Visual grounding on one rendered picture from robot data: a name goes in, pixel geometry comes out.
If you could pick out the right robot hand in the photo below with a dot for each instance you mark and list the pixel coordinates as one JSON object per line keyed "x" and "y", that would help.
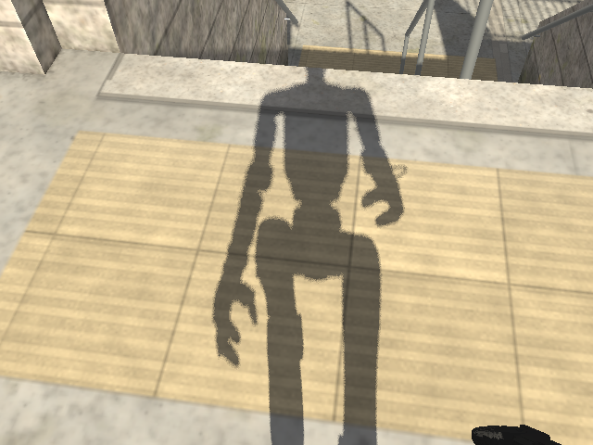
{"x": 510, "y": 435}

